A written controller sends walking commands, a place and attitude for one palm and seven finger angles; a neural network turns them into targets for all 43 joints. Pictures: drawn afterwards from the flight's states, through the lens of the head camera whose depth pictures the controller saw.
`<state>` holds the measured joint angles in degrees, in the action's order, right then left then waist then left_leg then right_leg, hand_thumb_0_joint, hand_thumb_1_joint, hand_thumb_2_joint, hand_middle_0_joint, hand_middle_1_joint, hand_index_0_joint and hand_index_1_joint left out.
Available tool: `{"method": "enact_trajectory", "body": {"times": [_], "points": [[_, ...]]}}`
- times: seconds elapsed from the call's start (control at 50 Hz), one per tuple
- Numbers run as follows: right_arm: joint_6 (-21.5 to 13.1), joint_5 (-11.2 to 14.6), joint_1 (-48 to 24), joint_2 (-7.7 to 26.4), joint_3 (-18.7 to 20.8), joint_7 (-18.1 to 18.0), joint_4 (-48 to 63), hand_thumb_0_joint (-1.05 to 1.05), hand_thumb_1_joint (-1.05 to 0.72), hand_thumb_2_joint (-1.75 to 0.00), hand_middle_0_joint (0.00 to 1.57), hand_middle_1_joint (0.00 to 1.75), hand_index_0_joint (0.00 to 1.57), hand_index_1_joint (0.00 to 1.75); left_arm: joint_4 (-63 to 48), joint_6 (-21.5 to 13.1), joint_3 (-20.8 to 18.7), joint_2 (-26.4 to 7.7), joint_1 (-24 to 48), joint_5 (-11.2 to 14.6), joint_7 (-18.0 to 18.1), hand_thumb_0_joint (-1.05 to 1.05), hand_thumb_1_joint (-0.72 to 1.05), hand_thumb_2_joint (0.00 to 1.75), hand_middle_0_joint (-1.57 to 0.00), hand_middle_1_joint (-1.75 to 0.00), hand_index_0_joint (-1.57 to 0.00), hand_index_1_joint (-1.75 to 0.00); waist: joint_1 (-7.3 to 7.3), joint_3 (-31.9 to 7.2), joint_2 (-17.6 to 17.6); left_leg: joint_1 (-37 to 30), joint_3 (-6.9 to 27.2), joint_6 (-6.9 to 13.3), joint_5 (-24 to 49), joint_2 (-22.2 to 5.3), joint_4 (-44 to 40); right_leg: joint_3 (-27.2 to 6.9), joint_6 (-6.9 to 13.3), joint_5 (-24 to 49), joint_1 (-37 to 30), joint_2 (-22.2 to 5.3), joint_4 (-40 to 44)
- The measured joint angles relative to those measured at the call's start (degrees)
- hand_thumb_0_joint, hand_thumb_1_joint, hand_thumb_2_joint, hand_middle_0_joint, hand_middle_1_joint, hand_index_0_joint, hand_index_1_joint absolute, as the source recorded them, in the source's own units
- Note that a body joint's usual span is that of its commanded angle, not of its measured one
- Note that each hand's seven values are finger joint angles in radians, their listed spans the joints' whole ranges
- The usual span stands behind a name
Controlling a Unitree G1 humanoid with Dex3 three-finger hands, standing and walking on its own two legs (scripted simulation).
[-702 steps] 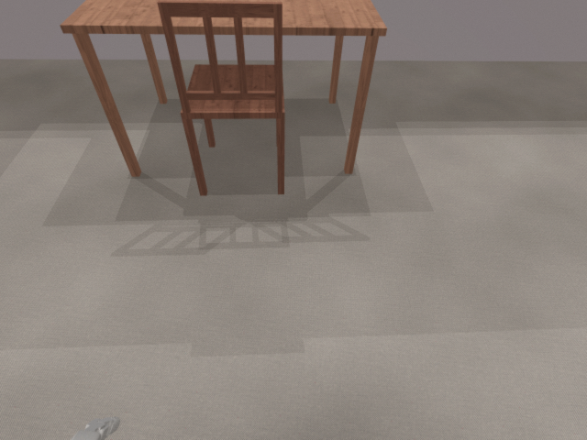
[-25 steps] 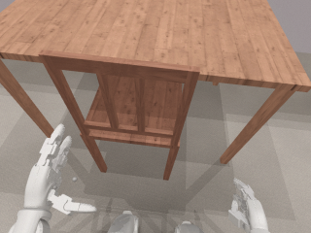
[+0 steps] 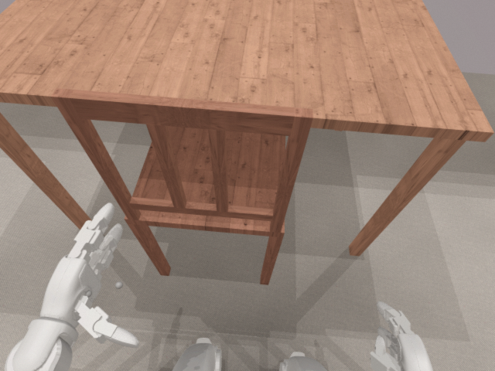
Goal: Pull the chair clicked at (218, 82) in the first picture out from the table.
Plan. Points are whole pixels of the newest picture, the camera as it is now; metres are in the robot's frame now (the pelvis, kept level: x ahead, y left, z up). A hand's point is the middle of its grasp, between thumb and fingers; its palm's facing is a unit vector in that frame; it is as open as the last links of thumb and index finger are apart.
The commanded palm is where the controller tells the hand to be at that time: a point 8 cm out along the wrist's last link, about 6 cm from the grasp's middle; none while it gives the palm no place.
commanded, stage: raise the hand toward the chair's back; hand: left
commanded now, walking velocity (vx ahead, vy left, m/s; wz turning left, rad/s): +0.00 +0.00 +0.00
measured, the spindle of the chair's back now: (170, 170) +0.48 +0.17 -0.02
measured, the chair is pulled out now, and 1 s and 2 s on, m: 0.00 0.00 0.00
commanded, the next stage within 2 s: aim the fingers beside a spindle in 0.32 s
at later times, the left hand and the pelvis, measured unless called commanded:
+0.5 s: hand (113, 281) +0.24 +0.20 +0.04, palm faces -0.01 -1.00 -0.05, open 16.9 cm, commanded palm +0.23 +0.25 +0.04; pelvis +0.00 -0.01 +0.00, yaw +1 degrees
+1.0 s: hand (142, 265) +0.28 +0.17 +0.01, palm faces -0.09 -1.00 -0.02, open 17.0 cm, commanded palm +0.26 +0.23 +0.02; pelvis +0.00 -0.01 -0.01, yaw +0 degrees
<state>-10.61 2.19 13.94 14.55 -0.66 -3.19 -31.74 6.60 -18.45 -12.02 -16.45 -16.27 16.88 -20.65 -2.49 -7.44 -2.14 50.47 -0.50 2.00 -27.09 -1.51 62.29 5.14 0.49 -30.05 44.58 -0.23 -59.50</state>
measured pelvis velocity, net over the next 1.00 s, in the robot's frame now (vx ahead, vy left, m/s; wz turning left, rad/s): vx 0.00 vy -0.01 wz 0.00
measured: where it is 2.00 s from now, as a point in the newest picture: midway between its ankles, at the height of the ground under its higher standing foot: outside the picture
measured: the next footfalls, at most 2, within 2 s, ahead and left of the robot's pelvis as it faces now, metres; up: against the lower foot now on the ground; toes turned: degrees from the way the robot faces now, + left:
none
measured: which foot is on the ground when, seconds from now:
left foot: down 0.00-1.00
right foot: down 0.00-1.00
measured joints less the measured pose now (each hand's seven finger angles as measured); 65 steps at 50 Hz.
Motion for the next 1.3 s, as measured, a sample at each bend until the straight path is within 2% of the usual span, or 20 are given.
{"method": "enact_trajectory", "body": {"times": [0.08, 0.16, 0.32, 0.48, 0.64, 0.78, 0.92, 1.1, 1.3], "points": [[-0.74, -0.34, 0.62, -0.38, 0.59, 0.1, -0.13, 0.01, -0.91, -0.9, 0.21, 0.3, 0.2, 0.3, -2.11, -2.72, -0.39, 0.77, -1.57, 0.27, 2.22, -0.02, -0.5, 0.3, -0.06, -0.08, -0.06, -0.08, -0.17, -0.21, 0.74, -0.76, -0.23, -0.14, 0.19, -0.1, -0.75, -0.24, 0.08, 0.21, -0.56, 0.11, 0.58], [-0.71, -0.53, 0.36, -0.25, 0.62, 0.57, -0.59, 0.01, -0.91, -0.9, 0.2, 0.3, 0.2, 0.3, -1.41, -5.63, -1.56, 0.84, -0.15, 0.0, 3.83, -0.02, -0.5, 0.3, -0.06, -0.08, -0.06, -0.08, 0.05, -0.4, 0.82, 0.0, 0.25, -0.32, 0.04, 0.01, 0.04, 0.23, 0.26, -0.17, -0.03, 0.02, -0.22], [-0.32, -0.15, -0.9, -0.36, -0.05, 0.46, 0.08, 0.01, -0.91, -0.9, 0.2, 0.3, 0.2, 0.3, 0.16, -2.26, 0.18, 0.36, -0.6, -0.21, 1.02, -0.02, -0.5, 0.3, -0.06, -0.08, -0.06, -0.08, 0.17, 0.01, 0.0, 0.04, 0.3, -0.37, 0.18, -0.06, 0.03, 0.26, 0.37, -0.08, 0.08, 0.1, -0.3], [-0.75, -0.41, -1.13, -0.72, -0.38, 0.31, -0.33, 0.01, -0.91, -0.9, 0.21, 0.3, 0.2, 0.3, 0.45, -5.55, -1.37, 0.97, 0.65, 0.63, 2.3, -0.02, -0.5, 0.3, -0.06, -0.08, -0.06, -0.08, 0.67, -0.53, 0.23, 0.5, 0.74, -0.73, 0.12, -0.03, 0.42, 0.68, 0.68, -0.42, 0.45, 0.1, -0.85], [-0.86, -0.51, -1.57, 0.14, -0.61, -0.16, -0.64, 0.01, -0.91, -0.9, 0.21, 0.3, 0.2, 0.3, 4.41, -3.46, -0.08, 0.48, 4.82, 0.05, -0.12, -0.02, -0.5, 0.3, -0.06, -0.08, -0.05, -0.08, 0.22, 0.05, 0.28, 2.71, 0.96, -0.84, -0.41, -0.25, 2.18, 0.85, 0.89, -0.98, 2.61, 0.28, -2.57], [-0.41, -0.73, -0.85, -0.18, 0.01, 0.36, -1.34, 0.01, -0.91, -0.9, 0.21, 0.3, 0.2, 0.3, 4.08, -5.04, -1.47, 0.54, 6.58, 0.11, 1.79, -0.02, -0.5, 0.3, -0.06, -0.08, -0.06, -0.08, -0.31, -0.51, 0.66, 3.11, 0.49, -0.92, -0.68, -0.45, 2.2, 0.35, 0.9, -1.16, 3.33, 0.43, -2.82], [0.37, -0.68, -0.48, 0.33, 0.09, 0.76, -0.92, 0.01, -0.91, -0.9, 0.21, 0.3, 0.2, 0.3, 6.68, -3.51, -0.1, 0.87, 7.33, -0.42, 2.0, -0.02, -0.5, 0.3, -0.06, -0.08, -0.05, -0.08, -0.56, -0.59, 0.07, 4.1, 0.21, -0.68, -0.95, -0.32, 2.72, 0.07, 0.69, -1.44, 4.42, 0.25, -3.46], [0.46, -1.32, -1.07, -0.03, 0.12, 1.14, -1.37, 0.01, -0.91, -0.9, 0.2, 0.3, 0.2, 0.3, 5.73, -6.91, 1.76, 2.31, 9.78, -2.11, 5.07, -0.02, -0.5, 0.3, -0.06, -0.08, -0.06, -0.08, -0.35, -0.72, 0.38, 6.07, -0.03, -0.59, -1.39, -0.21, 4.24, -0.17, 0.61, -2.02, 6.55, 0.05, -5.3], [2.55, -1.32, -1.73, -0.28, -0.29, 1.48, -0.41, 0.01, -0.91, -0.9, 0.21, 0.3, 0.2, 0.3, 9.4, -4.94, 3.16, 2.74, 13.28, -3.43, 6.27, -0.02, -0.5, 0.3, -0.06, -0.08, -0.06, -0.08, -0.38, -0.82, 0.26, 7.84, -0.26, -0.6, -1.58, -0.27, 5.45, -0.42, 0.7, -2.37, 8.57, 0.03, -6.89]]}}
